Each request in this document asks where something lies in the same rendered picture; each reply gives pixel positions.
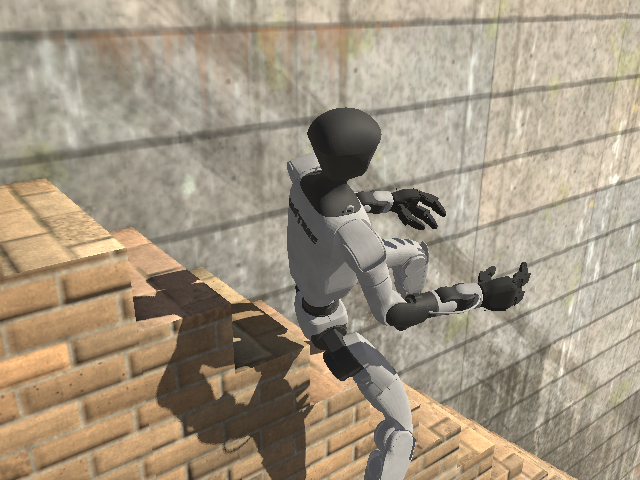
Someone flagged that stairs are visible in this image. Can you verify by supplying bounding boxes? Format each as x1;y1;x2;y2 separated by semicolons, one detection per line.
0;178;578;480

